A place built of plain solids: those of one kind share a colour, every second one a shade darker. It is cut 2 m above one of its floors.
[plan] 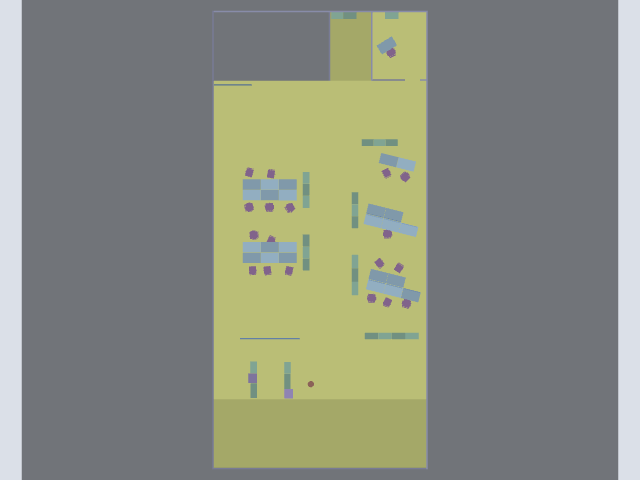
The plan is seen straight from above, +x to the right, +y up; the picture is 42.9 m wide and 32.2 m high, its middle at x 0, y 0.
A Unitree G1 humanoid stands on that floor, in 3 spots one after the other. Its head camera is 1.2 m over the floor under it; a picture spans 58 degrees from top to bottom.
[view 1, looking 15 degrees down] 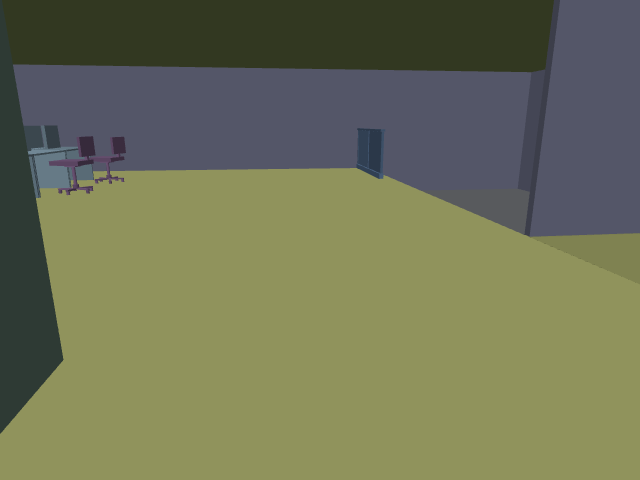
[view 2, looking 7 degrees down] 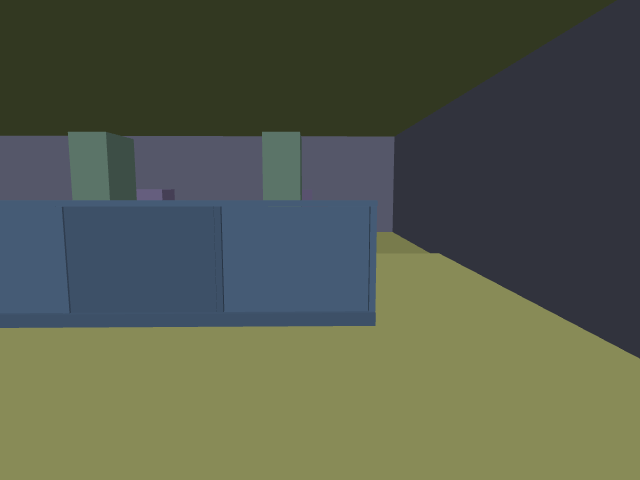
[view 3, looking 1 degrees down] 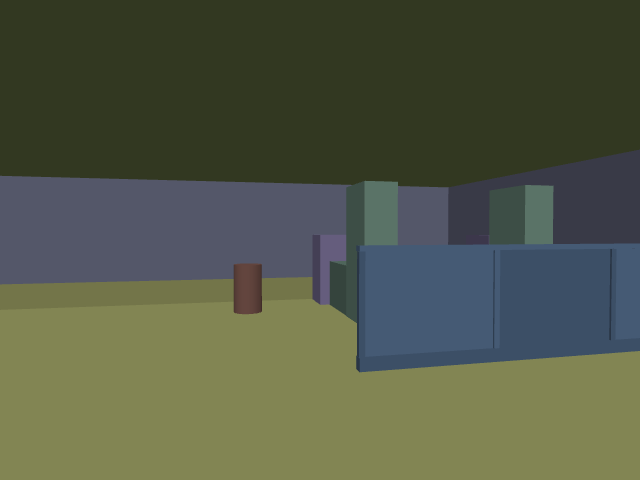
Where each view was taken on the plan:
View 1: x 4.97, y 7.84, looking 173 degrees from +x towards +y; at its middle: floor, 4.64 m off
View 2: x -4.82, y -2.94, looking -91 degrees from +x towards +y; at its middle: guard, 3.69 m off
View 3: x -0.20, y -3.05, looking -103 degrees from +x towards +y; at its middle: copier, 7.16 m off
